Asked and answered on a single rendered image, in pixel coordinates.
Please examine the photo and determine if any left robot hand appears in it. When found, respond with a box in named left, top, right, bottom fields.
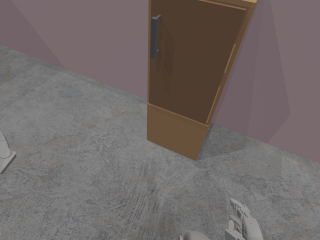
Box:
left=0, top=129, right=17, bottom=175

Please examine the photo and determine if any handle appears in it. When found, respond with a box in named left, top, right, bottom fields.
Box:
left=150, top=14, right=162, bottom=59

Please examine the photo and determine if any right robot hand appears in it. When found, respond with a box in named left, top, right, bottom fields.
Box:
left=225, top=198, right=264, bottom=240

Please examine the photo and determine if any cupboard door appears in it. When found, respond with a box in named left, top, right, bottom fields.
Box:
left=149, top=0, right=247, bottom=124

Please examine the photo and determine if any right robot thigh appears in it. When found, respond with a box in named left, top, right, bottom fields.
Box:
left=178, top=230, right=210, bottom=240

